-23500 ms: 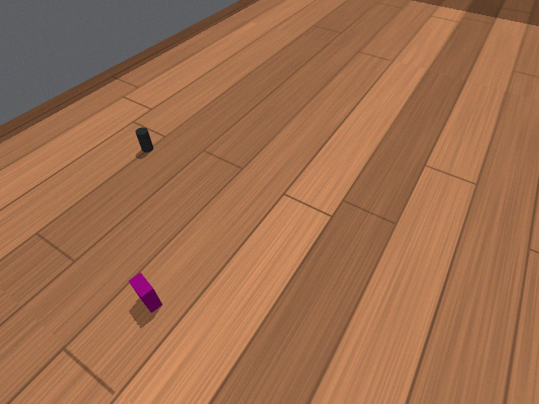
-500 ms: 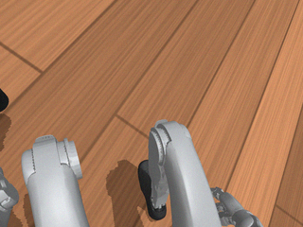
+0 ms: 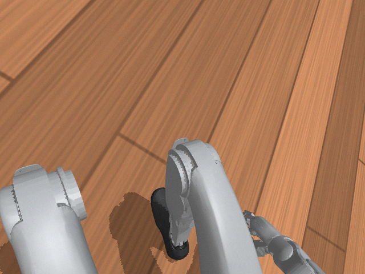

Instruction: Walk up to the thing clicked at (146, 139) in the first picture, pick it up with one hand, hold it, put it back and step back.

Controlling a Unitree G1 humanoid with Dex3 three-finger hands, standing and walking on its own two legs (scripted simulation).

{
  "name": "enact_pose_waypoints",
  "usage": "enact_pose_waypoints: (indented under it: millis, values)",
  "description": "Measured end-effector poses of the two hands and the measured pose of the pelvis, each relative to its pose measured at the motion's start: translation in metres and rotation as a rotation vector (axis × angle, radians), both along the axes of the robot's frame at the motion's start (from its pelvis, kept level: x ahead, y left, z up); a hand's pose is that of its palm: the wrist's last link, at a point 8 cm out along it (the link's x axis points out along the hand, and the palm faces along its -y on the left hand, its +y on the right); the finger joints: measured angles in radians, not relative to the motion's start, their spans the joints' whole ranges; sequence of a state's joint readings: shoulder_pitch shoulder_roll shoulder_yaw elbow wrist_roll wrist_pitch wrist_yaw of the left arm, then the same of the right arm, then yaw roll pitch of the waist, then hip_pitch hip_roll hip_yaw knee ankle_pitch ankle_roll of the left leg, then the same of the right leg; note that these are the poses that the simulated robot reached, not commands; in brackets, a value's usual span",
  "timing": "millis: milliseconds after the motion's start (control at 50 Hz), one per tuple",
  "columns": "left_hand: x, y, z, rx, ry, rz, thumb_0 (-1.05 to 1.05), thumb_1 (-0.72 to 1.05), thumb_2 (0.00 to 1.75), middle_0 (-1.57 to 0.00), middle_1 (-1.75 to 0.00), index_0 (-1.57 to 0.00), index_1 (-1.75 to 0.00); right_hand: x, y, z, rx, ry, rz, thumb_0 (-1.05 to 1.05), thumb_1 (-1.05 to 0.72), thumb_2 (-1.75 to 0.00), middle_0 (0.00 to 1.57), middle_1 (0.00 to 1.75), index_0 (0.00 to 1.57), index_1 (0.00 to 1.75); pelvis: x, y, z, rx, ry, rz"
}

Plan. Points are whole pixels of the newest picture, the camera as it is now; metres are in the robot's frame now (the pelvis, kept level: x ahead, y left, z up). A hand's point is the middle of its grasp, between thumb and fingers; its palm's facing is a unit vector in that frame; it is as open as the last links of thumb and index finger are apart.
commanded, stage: lower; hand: left
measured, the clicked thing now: out of the picture +0.44 +0.35 -0.18
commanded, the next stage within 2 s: loosen in 0.60 s
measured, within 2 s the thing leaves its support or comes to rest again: rests again in 1.98 s
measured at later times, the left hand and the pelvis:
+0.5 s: hand out of the picture +0.45 +0.35 -0.17, palm faces +0.54 -0.84 -0.04, open 5.5 cm; pelvis +0.00 +0.01 -0.01, yaw -3 degrees
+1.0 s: hand out of the picture +0.45 +0.35 -0.17, palm faces +0.53 -0.85 -0.01, open 6.2 cm; pelvis -0.01 +0.02 -0.01, yaw -4 degrees
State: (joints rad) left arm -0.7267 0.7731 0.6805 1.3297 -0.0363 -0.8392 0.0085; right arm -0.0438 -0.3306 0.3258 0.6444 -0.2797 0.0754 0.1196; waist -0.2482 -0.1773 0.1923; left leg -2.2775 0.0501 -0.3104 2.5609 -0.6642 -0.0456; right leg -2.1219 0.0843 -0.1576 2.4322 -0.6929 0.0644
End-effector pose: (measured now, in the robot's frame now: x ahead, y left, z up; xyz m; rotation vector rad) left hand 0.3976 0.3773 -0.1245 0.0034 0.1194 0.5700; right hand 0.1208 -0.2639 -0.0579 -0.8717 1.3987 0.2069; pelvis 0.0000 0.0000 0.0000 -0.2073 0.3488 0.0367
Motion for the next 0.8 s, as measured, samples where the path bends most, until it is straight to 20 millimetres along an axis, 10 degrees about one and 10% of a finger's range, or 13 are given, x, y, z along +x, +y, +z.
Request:
enact_pose_waypoints:
  millis: [800]
  values:
    - [0.009,0.002,-0.046,0.004,-0.025,-0.005,0.03,-0.16,0.99,-0.78,-1.02,-1.39,-1.36,0.024,0.024,0.025,-0.112,-0.016,0.237,0.0,-0.89,-0.89,0.21,0.3,0.2,0.3,-0.007,0.014,-0.01,-0.08,-0.114,-0.048]
